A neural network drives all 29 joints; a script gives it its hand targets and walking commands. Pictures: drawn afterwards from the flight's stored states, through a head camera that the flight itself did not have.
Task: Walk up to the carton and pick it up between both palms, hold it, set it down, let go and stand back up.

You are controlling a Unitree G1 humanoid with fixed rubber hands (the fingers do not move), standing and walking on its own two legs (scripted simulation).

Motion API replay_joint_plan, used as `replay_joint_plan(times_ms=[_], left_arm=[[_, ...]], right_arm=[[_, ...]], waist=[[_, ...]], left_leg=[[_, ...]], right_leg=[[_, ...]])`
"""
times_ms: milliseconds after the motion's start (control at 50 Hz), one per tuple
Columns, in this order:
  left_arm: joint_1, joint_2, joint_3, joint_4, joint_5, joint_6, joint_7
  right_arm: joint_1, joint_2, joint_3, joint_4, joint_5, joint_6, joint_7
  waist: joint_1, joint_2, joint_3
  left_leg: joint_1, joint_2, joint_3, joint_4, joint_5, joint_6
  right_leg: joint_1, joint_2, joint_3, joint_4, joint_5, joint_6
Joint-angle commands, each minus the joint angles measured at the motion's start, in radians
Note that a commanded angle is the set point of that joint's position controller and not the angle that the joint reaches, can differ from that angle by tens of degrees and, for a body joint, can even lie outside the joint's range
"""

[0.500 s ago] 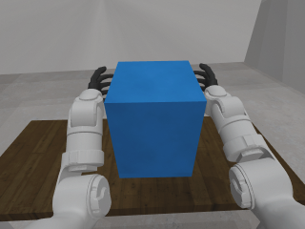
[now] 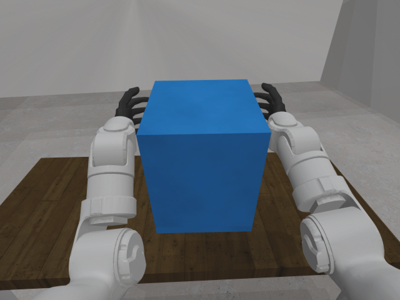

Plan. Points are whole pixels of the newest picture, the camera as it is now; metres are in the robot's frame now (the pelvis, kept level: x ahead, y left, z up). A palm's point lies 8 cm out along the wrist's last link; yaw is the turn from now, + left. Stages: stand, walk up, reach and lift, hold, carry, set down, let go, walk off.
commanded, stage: hold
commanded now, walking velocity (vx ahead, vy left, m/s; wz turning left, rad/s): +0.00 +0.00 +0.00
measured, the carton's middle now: (202, 155) +0.37 +0.00 +0.18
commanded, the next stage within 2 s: set down in 0.56 s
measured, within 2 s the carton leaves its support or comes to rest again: neither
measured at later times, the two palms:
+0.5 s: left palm (125, 124) +0.36 +0.15 +0.26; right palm (275, 119) +0.38 -0.14 +0.26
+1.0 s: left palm (127, 118) +0.38 +0.15 +0.27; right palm (277, 108) +0.39 -0.15 +0.28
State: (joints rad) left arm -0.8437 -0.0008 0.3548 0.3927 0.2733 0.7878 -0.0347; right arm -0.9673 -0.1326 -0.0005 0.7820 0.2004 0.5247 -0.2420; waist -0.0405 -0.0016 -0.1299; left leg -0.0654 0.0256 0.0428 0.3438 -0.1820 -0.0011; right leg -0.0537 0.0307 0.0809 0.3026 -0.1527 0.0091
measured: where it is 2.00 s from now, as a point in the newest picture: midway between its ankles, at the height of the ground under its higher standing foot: outside the picture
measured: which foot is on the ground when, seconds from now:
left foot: down 0.00-1.00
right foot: down 0.00-1.00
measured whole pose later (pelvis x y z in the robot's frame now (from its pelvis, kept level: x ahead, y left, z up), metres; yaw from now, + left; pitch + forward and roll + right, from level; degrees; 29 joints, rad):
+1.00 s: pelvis +0.01 +0.00 +0.00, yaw +0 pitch -6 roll +0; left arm -0.85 -0.03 0.41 0.36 0.33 0.67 -0.08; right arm -1.01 -0.10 -0.09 0.81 0.21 0.36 -0.21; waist -0.05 0.00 -0.10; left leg -0.04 0.03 0.04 0.32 -0.18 0.00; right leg -0.04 0.03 0.08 0.30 -0.16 0.01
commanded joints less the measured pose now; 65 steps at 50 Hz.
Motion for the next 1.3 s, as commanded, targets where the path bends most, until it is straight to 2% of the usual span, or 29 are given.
replay_joint_plan(times_ms=[0, 40, 60, 160, 180, 280, 340, 360, 440, 460, 500, 540, 560, 580, 700, 760, 780, 800, 820, 860, 920, 980, 1040, 1080, 1140, 1160, 1180, 1220, 1280], left_arm=[[-0.698, -0.556, -0.361, -0.149, -0.088, -0.053, -0.164], [-0.731, -0.530, -0.322, -0.171, -0.076, -0.066, -0.162], [-0.715, -0.538, -0.344, -0.180, -0.086, -0.064, -0.156], [-0.716, -0.551, -0.369, -0.158, -0.096, -0.058, -0.155], [-0.714, -0.541, -0.327, -0.132, -0.079, -0.055, -0.157], [-0.691, -0.545, -0.341, -0.129, -0.089, -0.055, -0.161], [-0.735, -0.537, -0.355, -0.232, -0.096, -0.065, -0.155], [-0.705, -0.535, -0.331, -0.144, -0.080, -0.056, -0.155], [-0.691, -0.530, -0.322, -0.135, -0.062, -0.047, -0.166], [-0.693, -0.542, -0.319, -0.128, -0.071, -0.052, -0.167], [-0.711, -0.547, -0.339, -0.149, -0.075, -0.052, -0.167], [-0.705, -0.552, -0.360, -0.177, -0.088, -0.057, -0.160], [-0.775, -0.593, -0.454, -0.256, -0.202, -0.050, -0.137], [-0.776, -0.592, -0.470, -0.283, -0.208, -0.056, -0.133], [-0.741, -0.505, -0.298, -0.135, -0.098, -0.092, -0.152], [-0.798, -0.473, -0.265, -0.123, -0.065, -0.143, -0.157], [-0.775, -0.451, -0.225, -0.078, -0.044, -0.152, -0.164], [-0.730, -0.435, -0.211, -0.055, -0.021, -0.154, -0.170], [-0.633, -0.419, -0.178, -0.009, 0.016, -0.151, -0.183], [-0.585, -0.423, -0.175, -0.003, 0.038, -0.143, -0.199], [-0.535, -0.412, -0.200, -0.054, 0.038, -0.145, -0.212], [-0.551, -0.400, -0.207, -0.108, 0.009, -0.163, -0.208], [-0.467, -0.458, -0.290, -0.206, -0.011, -0.179, -0.178], [-0.514, -0.492, -0.354, -0.290, -0.039, -0.215, -0.162], [-0.517, -0.504, -0.435, -0.400, -0.080, -0.241, -0.137], [-0.525, -0.525, -0.483, -0.428, -0.104, -0.244, -0.132], [-0.519, -0.534, -0.492, -0.395, -0.102, -0.247, -0.130], [-0.569, -0.527, -0.498, -0.439, -0.110, -0.251, -0.126], [-0.487, -0.507, -0.448, -0.326, -0.068, -0.237, -0.132]], right_arm=[[-0.750, 0.660, 0.182, -0.354, 0.224, -0.084, 0.127], [-0.756, 0.688, 0.217, -0.342, 0.236, -0.079, 0.126], [-0.738, 0.690, 0.211, -0.346, 0.242, -0.081, 0.128], [-0.739, 0.649, 0.193, -0.340, 0.219, -0.075, 0.128], [-0.766, 0.678, 0.204, -0.320, 0.224, -0.074, 0.130], [-0.772, 0.669, 0.193, -0.338, 0.222, -0.081, 0.128], [-0.746, 0.674, 0.228, -0.367, 0.243, -0.082, 0.127], [-0.767, 0.685, 0.212, -0.347, 0.230, -0.076, 0.125], [-0.756, 0.669, 0.199, -0.331, 0.225, -0.072, 0.127], [-0.744, 0.647, 0.165, -0.309, 0.209, -0.071, 0.129], [-0.758, 0.661, 0.192, -0.330, 0.227, -0.077, 0.130], [-0.747, 0.654, 0.194, -0.349, 0.231, -0.078, 0.132], [-0.874, 0.656, 0.228, -0.399, 0.272, -0.093, 0.133], [-0.842, 0.663, 0.234, -0.416, 0.281, -0.099, 0.128], [-0.842, 0.651, 0.143, -0.300, 0.173, -0.139, 0.152], [-0.809, 0.655, 0.104, -0.216, 0.091, -0.183, 0.174], [-0.772, 0.656, 0.085, -0.191, 0.059, -0.192, 0.186], [-0.726, 0.599, 0.053, -0.161, 0.035, -0.206, 0.195], [-0.687, 0.609, 0.067, -0.142, 0.013, -0.219, 0.202], [-0.616, 0.555, 0.056, -0.107, -0.006, -0.225, 0.211], [-0.605, 0.560, 0.102, -0.179, -0.011, -0.256, 0.202], [-0.627, 0.580, 0.113, -0.214, -0.013, -0.282, 0.194], [-0.562, 0.592, 0.204, -0.306, 0.019, -0.319, 0.185], [-0.512, 0.612, 0.250, -0.308, 0.029, -0.337, 0.173], [-0.526, 0.652, 0.339, -0.430, 0.066, -0.371, 0.154], [-0.560, 0.666, 0.349, -0.478, 0.078, -0.381, 0.146], [-0.519, 0.648, 0.330, -0.425, 0.073, -0.381, 0.142], [-0.532, 0.657, 0.296, -0.442, 0.058, -0.393, 0.146], [-0.468, 0.611, 0.226, -0.340, 0.001, -0.386, 0.157]], waist=[[-0.057, -0.005, -0.317], [-0.021, -0.030, -0.296], [-0.026, 0.004, -0.296], [-0.054, 0.003, -0.283], [-0.029, -0.028, -0.257], [-0.042, -0.021, -0.258], [-0.039, -0.008, -0.324], [-0.030, -0.036, -0.263], [-0.020, -0.015, -0.258], [-0.046, -0.015, -0.235], [-0.027, -0.001, -0.271], [-0.042, 0.003, -0.284], [-0.076, 0.031, -0.327], [-0.077, 0.037, -0.362], [-0.013, -0.001, -0.232], [-0.009, -0.028, -0.211], [0.016, -0.031, -0.199], [-0.009, -0.025, -0.162], [0.028, -0.051, -0.123], [0.016, -0.024, -0.087], [0.028, -0.082, -0.112], [0.024, -0.077, -0.147], [0.020, -0.062, -0.256], [-0.003, -0.047, -0.278], [0.007, -0.043, -0.374], [-0.011, -0.051, -0.392], [-0.035, -0.003, -0.318], [-0.032, -0.032, -0.296], [-0.051, -0.040, -0.200]], left_leg=[[0.063, -0.066, -0.020, -0.034, 0.245, -0.021], [0.061, -0.072, -0.013, -0.040, 0.222, -0.006], [0.052, -0.073, -0.018, -0.041, 0.241, -0.012], [0.060, -0.065, -0.019, -0.033, 0.222, -0.023], [0.040, -0.064, -0.017, -0.053, 0.179, -0.006], [0.049, -0.069, -0.016, -0.041, 0.214, -0.009], [0.073, -0.066, -0.021, -0.030, 0.264, -0.020], [0.065, -0.062, -0.027, -0.039, 0.229, -0.009], [0.042, -0.067, -0.012, -0.053, 0.187, -0.009], [0.036, -0.063, -0.019, -0.061, 0.177, -0.010], [0.033, -0.061, -0.020, -0.056, 0.205, -0.016], [0.053, -0.064, -0.019, -0.049, 0.233, -0.024], [0.094, -0.057, -0.052, -0.028, 0.268, -0.023], [0.118, -0.068, -0.047, -0.013, 0.305, -0.023], [0.085, -0.059, -0.033, -0.059, 0.140, -0.004], [0.060, -0.050, -0.027, -0.085, 0.026, 0.007], [0.044, -0.046, -0.022, -0.102, -0.007, 0.014], [0.023, -0.043, -0.021, -0.117, -0.038, 0.014], [0.024, -0.044, -0.013, -0.128, -0.027, 0.026], [0.032, -0.045, -0.007, -0.140, -0.050, 0.025], [0.087, -0.052, 0.008, -0.113, 0.065, 0.025], [0.131, -0.055, 0.015, -0.098, 0.129, 0.019], [0.241, -0.060, 0.001, -0.031, 0.384, -0.010], [0.279, -0.058, -0.007, -0.005, 0.455, -0.026], [0.329, -0.063, -0.019, 0.042, 0.590, -0.038], [0.338, -0.067, -0.017, 0.048, 0.590, -0.045], [0.318, -0.070, -0.027, 0.042, 0.560, -0.052], [0.322, -0.057, -0.017, 0.029, 0.468, -0.041], [0.283, -0.050, -0.013, -0.009, 0.332, -0.025]], right_leg=[[0.173, 0.059, -0.095, -0.047, 0.181, 0.022], [0.159, 0.055, -0.095, -0.050, 0.156, 0.026], [0.157, 0.060, -0.098, -0.044, 0.177, 0.028], [0.132, 0.057, -0.095, -0.045, 0.164, 0.020], [0.133, 0.056, -0.100, -0.051, 0.114, 0.025], [0.143, 0.054, -0.095, -0.050, 0.162, 0.028], [0.182, 0.057, -0.095, -0.032, 0.211, 0.028], [0.150, 0.055, -0.097, -0.048, 0.169, 0.030], [0.161, 0.053, -0.096, -0.048, 0.138, 0.021], [0.135, 0.055, -0.095, -0.052, 0.118, 0.024], [0.157, 0.061, -0.099, -0.041, 0.133, 0.024], [0.158, 0.062, -0.099, -0.046, 0.150, 0.020], [0.134, 0.073, -0.129, -0.007, 0.171, 0.019], [0.146, 0.070, -0.123, -0.022, 0.211, 0.017], [0.088, 0.048, -0.130, -0.057, 0.058, 0.015], [0.080, 0.033, -0.143, -0.050, -0.016, 0.017], [0.069, 0.026, -0.139, -0.054, -0.054, 0.020], [0.082, 0.038, -0.154, -0.056, -0.043, 0.019], [0.115, 0.040, -0.152, -0.057, -0.044, 0.026], [0.106, 0.035, -0.151, -0.064, -0.064, 0.024], [0.108, 0.038, -0.159, -0.075, -0.004, 0.035], [0.111, 0.029, -0.165, -0.067, 0.031, 0.040], [0.174, 0.053, -0.180, -0.044, 0.250, 0.040], [0.183, 0.054, -0.189, -0.030, 0.317, 0.041], [0.206, 0.055, -0.184, -0.009, 0.466, 0.048], [0.223, 0.056, -0.181, -0.012, 0.471, 0.045], [0.194, 0.047, -0.173, -0.027, 0.444, 0.045], [0.145, 0.056, -0.184, -0.034, 0.320, 0.044], [0.119, 0.039, -0.185, -0.059, 0.213, 0.044]])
